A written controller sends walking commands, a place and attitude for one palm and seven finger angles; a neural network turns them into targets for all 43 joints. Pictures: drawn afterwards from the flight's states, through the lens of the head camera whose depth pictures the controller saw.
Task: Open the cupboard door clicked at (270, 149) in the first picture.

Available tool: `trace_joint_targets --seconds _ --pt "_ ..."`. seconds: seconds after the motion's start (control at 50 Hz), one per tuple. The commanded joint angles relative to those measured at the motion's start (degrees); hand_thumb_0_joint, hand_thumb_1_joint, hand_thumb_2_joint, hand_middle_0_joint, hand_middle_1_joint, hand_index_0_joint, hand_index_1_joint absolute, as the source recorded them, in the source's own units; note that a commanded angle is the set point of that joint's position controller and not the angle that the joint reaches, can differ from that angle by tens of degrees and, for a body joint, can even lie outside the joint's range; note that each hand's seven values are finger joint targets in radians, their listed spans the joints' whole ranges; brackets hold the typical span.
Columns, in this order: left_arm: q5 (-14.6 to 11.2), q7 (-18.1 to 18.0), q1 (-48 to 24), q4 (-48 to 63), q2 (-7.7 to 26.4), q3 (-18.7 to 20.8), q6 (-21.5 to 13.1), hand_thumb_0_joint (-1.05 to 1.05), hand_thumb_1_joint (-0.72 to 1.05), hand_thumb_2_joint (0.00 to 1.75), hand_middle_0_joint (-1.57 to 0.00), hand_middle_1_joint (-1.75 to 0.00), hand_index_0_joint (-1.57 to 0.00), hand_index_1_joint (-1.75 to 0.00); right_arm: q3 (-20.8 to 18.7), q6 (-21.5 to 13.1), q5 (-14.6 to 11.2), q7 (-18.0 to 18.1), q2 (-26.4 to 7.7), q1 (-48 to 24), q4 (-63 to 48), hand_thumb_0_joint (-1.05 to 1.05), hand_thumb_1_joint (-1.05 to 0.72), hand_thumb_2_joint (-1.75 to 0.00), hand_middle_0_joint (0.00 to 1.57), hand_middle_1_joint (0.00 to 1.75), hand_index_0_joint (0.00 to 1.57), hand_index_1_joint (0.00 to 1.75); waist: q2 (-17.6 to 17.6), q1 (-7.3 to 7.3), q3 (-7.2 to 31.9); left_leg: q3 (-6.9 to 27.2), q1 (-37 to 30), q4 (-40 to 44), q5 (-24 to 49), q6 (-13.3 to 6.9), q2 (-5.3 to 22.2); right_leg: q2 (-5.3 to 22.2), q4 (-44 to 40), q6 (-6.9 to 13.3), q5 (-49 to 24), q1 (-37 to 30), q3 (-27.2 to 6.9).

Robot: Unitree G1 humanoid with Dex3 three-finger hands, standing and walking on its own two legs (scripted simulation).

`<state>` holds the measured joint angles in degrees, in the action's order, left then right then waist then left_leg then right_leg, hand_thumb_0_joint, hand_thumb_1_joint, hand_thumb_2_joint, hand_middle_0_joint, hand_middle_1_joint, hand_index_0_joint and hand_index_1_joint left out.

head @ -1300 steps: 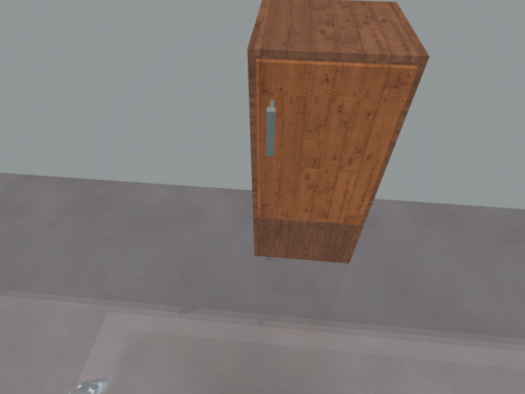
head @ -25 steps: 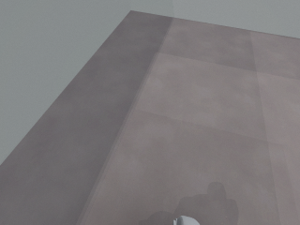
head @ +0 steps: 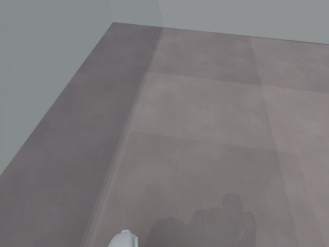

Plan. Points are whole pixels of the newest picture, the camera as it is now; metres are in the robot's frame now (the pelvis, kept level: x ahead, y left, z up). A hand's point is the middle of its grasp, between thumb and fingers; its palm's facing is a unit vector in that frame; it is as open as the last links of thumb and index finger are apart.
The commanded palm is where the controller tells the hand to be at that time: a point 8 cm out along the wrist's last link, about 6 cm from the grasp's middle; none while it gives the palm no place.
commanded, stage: turn to face it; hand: left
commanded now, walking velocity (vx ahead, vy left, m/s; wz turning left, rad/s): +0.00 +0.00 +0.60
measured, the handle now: out of the picture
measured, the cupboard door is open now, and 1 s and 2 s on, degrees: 50 50 50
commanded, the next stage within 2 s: none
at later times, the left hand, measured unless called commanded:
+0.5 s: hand (82, 241) +0.17 +0.24 -0.17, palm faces +0.28 -0.94 -0.22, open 7.4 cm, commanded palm none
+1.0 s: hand out of the picture +0.09 +0.14 -0.17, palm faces +0.57 -0.79 -0.24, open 7.4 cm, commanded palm none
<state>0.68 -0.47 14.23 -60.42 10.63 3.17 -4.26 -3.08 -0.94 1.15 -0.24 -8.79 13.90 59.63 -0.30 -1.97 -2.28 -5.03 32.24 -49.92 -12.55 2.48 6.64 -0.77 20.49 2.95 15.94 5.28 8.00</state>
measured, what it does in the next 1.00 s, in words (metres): walks ahead, turning left: left foot, then right foot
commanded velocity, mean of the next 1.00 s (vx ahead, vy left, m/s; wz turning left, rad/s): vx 0.00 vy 0.00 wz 0.60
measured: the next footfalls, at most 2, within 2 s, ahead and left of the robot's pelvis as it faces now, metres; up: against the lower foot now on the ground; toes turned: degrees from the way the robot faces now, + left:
left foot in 0.14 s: +0.22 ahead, +0.11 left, +0.00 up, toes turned +10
right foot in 0.66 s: +0.20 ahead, -0.13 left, +0.00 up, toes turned +21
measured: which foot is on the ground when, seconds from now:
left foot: up 0.00-0.12, down 0.14-0.66, up 0.68-1.00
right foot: down 0.00-0.16, up 0.18-0.64, down 0.66-1.00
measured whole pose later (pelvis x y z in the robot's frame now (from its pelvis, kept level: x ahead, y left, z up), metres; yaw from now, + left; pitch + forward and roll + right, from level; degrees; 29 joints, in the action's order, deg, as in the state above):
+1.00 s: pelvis +0.17 -0.04 -0.01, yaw +34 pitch +0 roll +3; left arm 1.3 -1.0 15.3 -52.2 10.9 2.1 0.5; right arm -4.2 4.4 0.8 -1.3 -14.8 5.7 52.4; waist -2.5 0.5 -7.0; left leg -5.1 23.8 -43.7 -22.9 3.2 0.9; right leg 6.8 31.7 0.8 22.2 9.5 12.0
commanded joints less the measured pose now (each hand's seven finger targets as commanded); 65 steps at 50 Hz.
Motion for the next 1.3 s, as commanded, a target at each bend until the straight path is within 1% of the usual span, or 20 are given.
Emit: trace_joint_targets --seconds 0.0,0.08,0.1,0.12,0.14,0.18,0.28,0.5,0.58,0.6,0.64,0.68,0.74,0.96,1.0,1.02,1.04,1.06,1.16,1.28 --pt "0.29 -0.31 5.61 0.03 5.61 0.14 -1.14 0.00 0.90 0.90 -0.20 -0.30 -0.20 -0.30 0.29 -0.98 -0.51 -0.92 -1.44 -1.02 -3.14 0.00 -0.90 -0.90 0.20 0.30 0.20 0.30 -7.04 1.63 -0.67 -1.24 -1.62 8.41 3.10 -1.59 -1.77 15.80 -3.81 4.44 -39.09 -3.52 -2.54" --pt "0.22 -0.92 3.87 1.15 7.49 0.64 0.00 0.00 0.90 0.90 -0.20 -0.30 -0.20 -0.30 -0.32 -0.96 0.04 -0.45 -5.86 4.93 -2.31 0.00 -0.90 -0.90 0.20 0.30 0.20 0.30 -4.47 -2.59 2.22 -1.17 -16.43 17.36 10.36 -3.80 -4.70 15.03 12.48 0.36 -44.67 -1.38 1.31" --pt "-0.20 -0.89 5.02 2.05 7.33 0.77 0.59 0.00 0.90 0.90 -0.20 -0.30 -0.20 -0.30 -0.91 -0.96 0.62 -0.07 -9.53 10.38 -1.55 0.00 -0.90 -0.90 0.20 0.30 0.20 0.30 3.06 -4.40 6.83 4.28 -26.94 18.06 25.55 -6.47 -1.04 11.82 23.51 -2.12 -32.56 5.29 3.16" --pt "-1.22 -0.76 8.15 3.49 5.21 0.63 1.03 0.00 0.90 0.90 -0.20 -0.30 -0.20 -0.30 -1.77 -1.18 1.07 0.55 -14.59 14.37 -1.63 0.00 -0.90 -0.90 0.20 0.30 0.20 0.30 17.08 -4.26 13.45 24.09 -38.93 19.34 47.92 -14.75 13.68 3.60 40.86 -5.53 6.29 18.79 3.31" --pt "-0.91 -1.02 5.79 5.04 5.92 0.27 1.40 0.00 0.90 0.90 -0.20 -0.30 -0.20 -0.30 -1.96 -0.46 0.25 1.28 -16.53 14.65 -1.52 0.00 -0.90 -0.90 0.20 0.30 0.20 0.30 16.02 -4.65 15.58 31.41 -36.11 24.87 47.16 -19.56 18.58 1.31 51.93 -5.01 23.12 20.10 -4.40" --pt "0.08 -0.92 -0.22 7.89 5.02 0.57 2.51 0.00 0.90 0.90 -0.20 -0.30 -0.20 -0.30 -1.68 -0.28 0.10 1.67 -14.80 6.14 -4.68 0.00 -0.90 -0.90 0.20 0.30 0.20 0.30 7.58 -1.75 4.50 31.03 -21.96 30.12 22.51 -18.20 16.70 4.85 55.22 -5.53 16.60 27.53 -8.38" --pt "0.66 0.09 3.86 6.44 4.80 1.85 4.95 0.00 0.90 0.90 -0.20 -0.30 -0.20 -0.30 -1.17 -0.38 -0.01 1.69 -12.59 -2.45 -7.95 0.00 -0.90 -0.90 0.20 0.30 0.20 0.30 7.04 3.22 6.71 19.22 -12.59 34.63 3.08 -10.55 6.47 5.33 48.11 -6.73 3.52 22.19 -8.30" --pt "0.55 -0.33 -5.17 12.86 5.46 1.98 5.34 0.00 0.90 0.90 -0.20 -0.30 -0.20 -0.30 -3.66 1.74 0.58 0.82 -14.30 0.28 -8.57 0.00 -0.90 -0.90 0.20 0.30 0.20 0.30 9.38 0.16 6.25 27.95 -16.67 34.15 -6.09 -11.33 4.52 1.81 27.92 -6.90 7.74 22.32 -7.76" --pt "0.05 -0.70 0.92 12.13 7.00 2.22 4.93 0.00 0.90 0.90 -0.20 -0.30 -0.20 -0.30 -4.26 2.39 0.21 0.82 -14.48 -2.75 -10.17 0.00 -0.90 -0.90 0.20 0.30 0.20 0.30 9.06 2.92 8.07 28.42 -11.86 30.12 0.90 -9.34 1.36 -0.66 10.12 -5.52 3.47 7.32 -7.33" --pt "0.02 -0.98 4.03 11.49 8.57 2.81 4.67 0.00 0.90 0.90 -0.20 -0.30 -0.20 -0.30 -4.14 2.55 -0.16 0.74 -13.05 -4.09 -10.97 0.00 -0.90 -0.90 0.20 0.30 0.20 0.30 5.75 4.53 8.68 26.53 -6.01 27.38 -2.30 -6.91 -1.29 1.53 1.43 -4.46 0.82 -1.09 -8.84" --pt "1.33 -1.60 2.96 12.86 16.75 3.80 4.35 0.00 0.90 0.90 -0.20 -0.30 -0.20 -0.30 -3.60 2.21 -0.49 0.21 -8.74 -5.58 -13.45 0.00 -0.90 -0.90 0.20 0.30 0.20 0.30 -18.68 5.51 4.31 7.27 10.28 -1.92 -20.58 0.28 -12.30 28.88 -11.09 5.53 5.39 -2.38 -34.22" --pt "0.61 -1.95 -5.32 15.07 11.77 2.47 4.05 0.00 0.90 0.90 -0.20 -0.30 -0.20 -0.30 -3.96 2.86 0.14 -0.46 -10.32 -2.58 -11.94 0.00 -0.90 -0.90 0.20 0.30 0.20 0.30 -9.66 0.50 2.80 9.00 5.21 -15.17 -15.43 -0.50 -7.45 24.90 -6.76 6.23 -6.32 6.25 -22.72" --pt "0.11 -1.49 -3.24 13.86 9.14 1.40 3.27 0.00 0.90 0.90 -0.20 -0.30 -0.20 -0.30 -2.80 3.53 -0.13 -1.05 -8.66 -3.63 -10.63 0.00 -0.90 -0.90 0.20 0.30 0.20 0.30 -11.70 0.84 3.16 4.42 5.92 -16.22 -10.47 1.68 -5.71 17.49 1.00 3.45 -34.48 -1.42 -8.77" --pt "0.75 -1.11 3.98 11.49 13.54 2.61 3.45 0.00 0.90 0.90 -0.20 -0.30 -0.20 -0.30 -0.99 3.14 -0.47 -1.19 -8.08 -10.66 -13.00 0.00 -0.90 -0.90 0.20 0.30 0.20 0.30 -11.82 3.48 4.73 -3.13 -8.37 10.94 -9.66 -0.49 -7.63 20.19 10.32 2.13 -49.14 -5.64 -3.00" --pt "0.22 -0.86 2.02 12.01 13.60 2.68 3.48 0.00 0.90 0.90 -0.20 -0.30 -0.20 -0.30 -1.73 2.74 -0.08 -0.87 -10.56 -4.20 -11.67 0.00 -0.90 -0.90 0.20 0.30 0.20 0.30 -9.33 -0.38 7.67 -2.46 -21.14 20.73 0.91 -1.90 -7.76 18.92 20.01 -0.93 -43.53 0.54 0.12" --pt "-0.12 -0.59 0.74 13.22 12.08 2.42 3.66 0.00 0.90 0.90 -0.20 -0.30 -0.20 -0.30 -2.93 2.26 0.34 -0.65 -15.09 0.61 -10.50 0.00 -0.90 -0.90 0.20 0.30 0.20 0.30 -0.53 -3.16 11.63 6.88 -33.28 22.91 16.31 -5.59 0.60 15.90 30.38 -4.02 -26.20 11.81 2.48" --pt "-0.50 -0.27 -1.17 15.61 7.92 1.14 3.86 0.00 0.90 0.90 -0.20 -0.30 -0.20 -0.30 -4.55 1.96 0.32 -0.23 -21.20 4.84 -10.17 0.00 -0.90 -0.90 0.20 0.30 0.20 0.30 16.89 -5.14 13.07 30.15 -40.66 24.51 42.68 -15.78 17.48 7.04 44.73 -8.09 20.09 28.38 1.33" --pt "0.03 -0.86 -4.30 17.03 9.61 1.29 4.93 0.00 0.90 0.90 -0.20 -0.30 -0.20 -0.30 -4.44 2.42 -0.25 0.15 -21.91 6.62 -9.00 0.00 -0.90 -0.90 0.20 0.30 0.20 0.30 9.89 -5.15 13.31 29.52 -38.57 24.33 44.11 -19.43 19.92 7.26 49.45 -7.15 22.72 30.50 -7.03" --pt "0.56 0.01 -1.93 14.02 9.18 2.26 6.55 0.00 0.90 0.90 -0.20 -0.30 -0.20 -0.30 -2.63 2.16 0.25 1.05 -16.65 -8.32 -13.31 0.00 -0.90 -0.90 0.20 0.30 0.20 0.30 11.08 1.83 2.59 19.10 -16.46 31.79 4.03 -11.39 6.84 6.82 43.74 -7.23 9.00 23.89 -8.32" --pt "0.56 0.24 -1.24 14.55 8.13 2.05 6.01 0.00 0.90 0.90 -0.20 -0.30 -0.20 -0.30 -3.77 2.77 0.60 0.39 -17.74 -8.73 -13.84 0.00 -0.90 -0.90 0.20 0.30 0.20 0.30 9.35 2.14 3.12 21.71 -11.16 31.32 -6.81 -10.28 4.34 2.51 25.01 -6.75 8.13 14.24 -5.02"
